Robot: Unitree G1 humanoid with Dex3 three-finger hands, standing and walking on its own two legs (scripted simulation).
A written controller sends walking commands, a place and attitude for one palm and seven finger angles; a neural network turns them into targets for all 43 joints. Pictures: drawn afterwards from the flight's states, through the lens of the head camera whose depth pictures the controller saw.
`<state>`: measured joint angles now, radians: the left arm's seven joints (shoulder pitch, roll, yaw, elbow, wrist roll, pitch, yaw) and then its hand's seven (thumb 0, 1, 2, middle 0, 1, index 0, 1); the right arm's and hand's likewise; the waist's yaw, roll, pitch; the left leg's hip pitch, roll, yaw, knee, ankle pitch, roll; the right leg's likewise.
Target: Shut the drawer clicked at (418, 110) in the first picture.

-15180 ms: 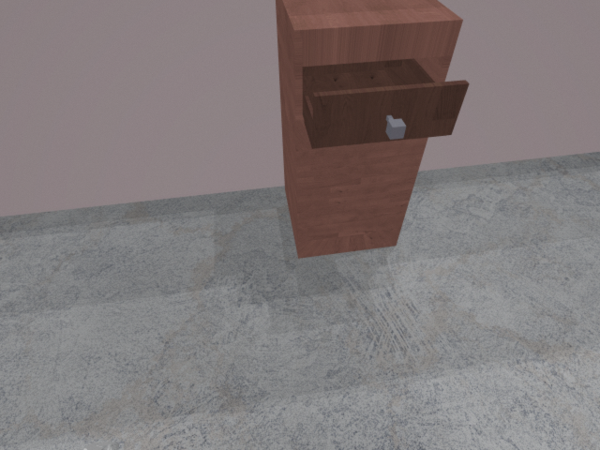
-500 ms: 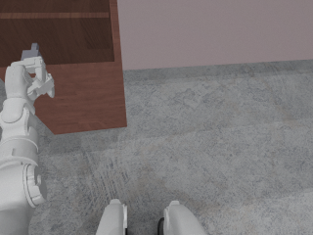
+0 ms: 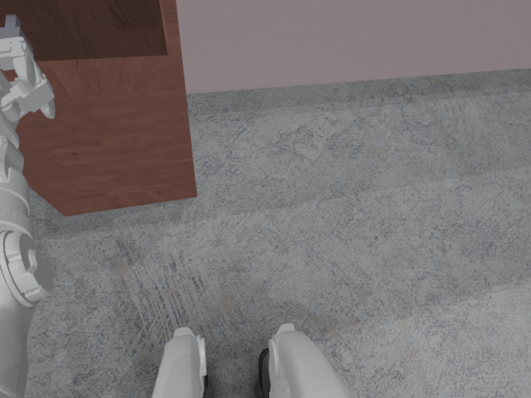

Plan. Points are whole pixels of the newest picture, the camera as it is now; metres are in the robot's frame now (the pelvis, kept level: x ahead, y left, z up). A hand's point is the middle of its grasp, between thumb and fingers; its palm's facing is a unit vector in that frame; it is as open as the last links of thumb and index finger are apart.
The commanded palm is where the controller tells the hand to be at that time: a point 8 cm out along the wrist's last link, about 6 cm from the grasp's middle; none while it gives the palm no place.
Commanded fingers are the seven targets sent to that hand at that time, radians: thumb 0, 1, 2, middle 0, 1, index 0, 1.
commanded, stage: push the drawer shut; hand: left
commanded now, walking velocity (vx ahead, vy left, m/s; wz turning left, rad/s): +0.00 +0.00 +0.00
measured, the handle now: (11, 38) +0.60 +0.30 +0.08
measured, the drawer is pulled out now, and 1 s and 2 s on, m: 0.03 0.00 0.00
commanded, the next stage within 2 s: pull the fist back off the drawer in 0.46 s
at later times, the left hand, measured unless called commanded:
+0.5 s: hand (40, 67) +0.56 +0.26 +0.07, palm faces +0.13 -0.99 -0.03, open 3.1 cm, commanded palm +0.60 +0.28 +0.08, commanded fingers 0.00 0.90 0.90 -1.40 -1.60 -1.40 -1.60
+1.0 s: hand (40, 67) +0.56 +0.26 +0.08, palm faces +0.14 -0.99 -0.01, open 3.2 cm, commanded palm +0.54 +0.27 +0.08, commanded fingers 0.00 0.90 0.90 -1.40 -1.60 -1.40 -1.60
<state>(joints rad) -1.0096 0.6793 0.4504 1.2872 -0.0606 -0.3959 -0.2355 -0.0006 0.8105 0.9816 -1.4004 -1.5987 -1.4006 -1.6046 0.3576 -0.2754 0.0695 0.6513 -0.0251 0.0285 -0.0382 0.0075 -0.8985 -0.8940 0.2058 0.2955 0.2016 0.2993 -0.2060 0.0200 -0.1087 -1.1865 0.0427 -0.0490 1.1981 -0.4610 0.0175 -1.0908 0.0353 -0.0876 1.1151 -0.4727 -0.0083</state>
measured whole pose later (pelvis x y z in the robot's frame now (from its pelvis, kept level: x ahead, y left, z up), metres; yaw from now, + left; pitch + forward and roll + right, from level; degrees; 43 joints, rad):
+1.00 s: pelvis -0.01 +0.01 -0.01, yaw -1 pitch +28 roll -7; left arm -1.12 0.77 0.46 1.28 -0.02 -0.31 -0.23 0.04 0.78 0.95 -1.40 -1.60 -1.40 -1.60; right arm 0.40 -0.27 0.09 0.63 -0.04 0.03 -0.01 0.01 -0.90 -0.89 0.21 0.30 0.20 0.30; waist -0.25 0.03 -0.09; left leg -1.26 0.05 -0.06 1.22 -0.45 0.03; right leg -1.15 0.05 -0.10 1.11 -0.45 0.00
